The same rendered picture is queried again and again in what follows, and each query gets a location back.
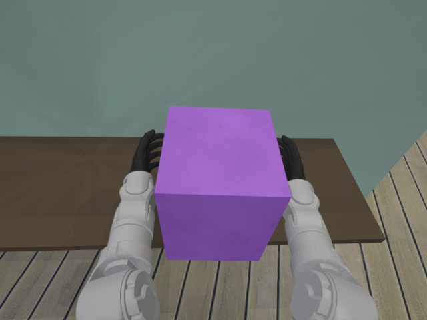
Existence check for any right robot forearm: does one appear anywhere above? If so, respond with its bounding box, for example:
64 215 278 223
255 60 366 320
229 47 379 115
282 179 362 287

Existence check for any robot left hand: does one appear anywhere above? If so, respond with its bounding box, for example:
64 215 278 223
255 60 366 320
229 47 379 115
131 129 165 173

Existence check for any robot right hand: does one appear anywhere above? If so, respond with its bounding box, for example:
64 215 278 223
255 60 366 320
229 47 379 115
276 135 306 181

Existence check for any table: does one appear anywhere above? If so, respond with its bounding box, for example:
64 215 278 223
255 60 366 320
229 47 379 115
0 136 386 252

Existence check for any robot right upper arm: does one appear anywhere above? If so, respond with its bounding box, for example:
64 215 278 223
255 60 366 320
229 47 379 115
290 269 378 320

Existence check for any robot left upper arm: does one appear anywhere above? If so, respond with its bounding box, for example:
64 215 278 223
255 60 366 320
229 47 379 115
77 268 160 320

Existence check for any carton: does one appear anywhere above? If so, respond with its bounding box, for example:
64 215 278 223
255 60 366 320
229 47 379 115
154 106 291 261

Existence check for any left robot forearm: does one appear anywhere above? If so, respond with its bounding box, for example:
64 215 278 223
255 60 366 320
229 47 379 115
76 171 156 320

